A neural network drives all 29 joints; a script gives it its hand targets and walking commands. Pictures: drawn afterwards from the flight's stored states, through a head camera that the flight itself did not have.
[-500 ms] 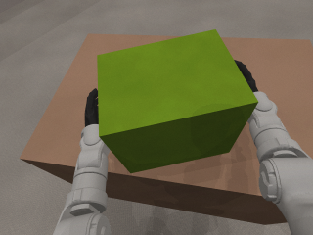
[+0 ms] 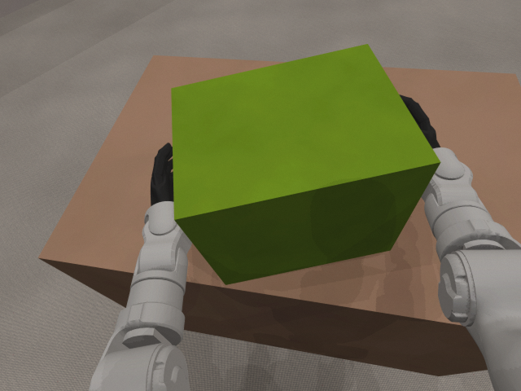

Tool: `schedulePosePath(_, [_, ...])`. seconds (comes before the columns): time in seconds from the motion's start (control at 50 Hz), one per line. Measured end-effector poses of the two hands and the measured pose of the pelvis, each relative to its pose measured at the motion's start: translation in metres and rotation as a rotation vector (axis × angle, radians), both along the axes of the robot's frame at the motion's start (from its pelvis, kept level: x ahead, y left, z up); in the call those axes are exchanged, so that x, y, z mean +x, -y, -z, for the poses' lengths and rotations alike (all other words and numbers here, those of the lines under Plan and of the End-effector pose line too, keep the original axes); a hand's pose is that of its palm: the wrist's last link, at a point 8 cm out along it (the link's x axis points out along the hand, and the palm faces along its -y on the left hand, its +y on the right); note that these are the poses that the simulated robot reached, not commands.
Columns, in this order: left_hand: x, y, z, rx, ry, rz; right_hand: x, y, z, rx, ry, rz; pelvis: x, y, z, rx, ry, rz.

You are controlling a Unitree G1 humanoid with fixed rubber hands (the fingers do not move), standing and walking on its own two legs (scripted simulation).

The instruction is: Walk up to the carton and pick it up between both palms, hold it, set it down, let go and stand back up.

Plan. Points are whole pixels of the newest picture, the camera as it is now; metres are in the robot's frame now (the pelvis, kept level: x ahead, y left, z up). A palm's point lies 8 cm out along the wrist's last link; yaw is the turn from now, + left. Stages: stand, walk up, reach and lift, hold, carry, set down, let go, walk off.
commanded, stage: set down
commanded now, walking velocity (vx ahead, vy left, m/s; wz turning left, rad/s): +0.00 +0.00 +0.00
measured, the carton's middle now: (289, 176) +0.45 +0.00 +0.03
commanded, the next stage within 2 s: none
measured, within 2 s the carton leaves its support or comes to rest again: rests again in 0.30 s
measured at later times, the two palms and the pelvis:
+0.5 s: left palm (167, 197) +0.38 +0.18 +0.05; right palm (420, 148) +0.48 -0.20 +0.07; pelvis +0.00 +0.00 +0.00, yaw +0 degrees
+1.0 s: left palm (170, 200) +0.39 +0.18 +0.04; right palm (420, 160) +0.47 -0.20 +0.06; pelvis -0.01 +0.00 +0.00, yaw +0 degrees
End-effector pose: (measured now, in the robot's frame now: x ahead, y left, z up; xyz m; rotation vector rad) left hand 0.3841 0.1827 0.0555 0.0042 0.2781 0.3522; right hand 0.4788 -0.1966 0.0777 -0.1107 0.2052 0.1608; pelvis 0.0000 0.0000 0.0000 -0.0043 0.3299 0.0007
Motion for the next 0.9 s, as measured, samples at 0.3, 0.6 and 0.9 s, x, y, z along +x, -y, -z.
schedulePosePath(0.3, [0.000, 0.001, 0.000, 0.000, 0.001, 0.002, 0.000, 0.001, 0.002, -0.007, -0.002, -0.005, 0.000, 0.001, 0.000, 0.000, -0.003, -0.001])
schedulePosePath(0.6, [0.001, 0.002, 0.003, 0.005, 0.026, 0.009, -0.002, 0.004, 0.007, -0.007, -0.008, 0.000, 0.000, 0.001, 0.000, 0.000, -0.008, -0.001])
schedulePosePath(0.9, [0.006, 0.003, 0.006, 0.013, 0.041, 0.039, -0.007, 0.008, 0.018, -0.006, -0.029, 0.019, -0.005, -0.001, 0.002, -0.003, -0.024, 0.000])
